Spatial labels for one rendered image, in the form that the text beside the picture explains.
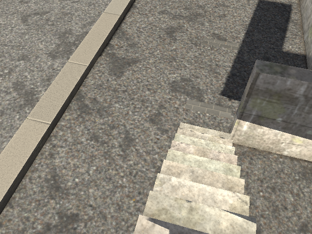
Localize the stairs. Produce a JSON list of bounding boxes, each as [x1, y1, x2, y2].
[[134, 122, 256, 234]]

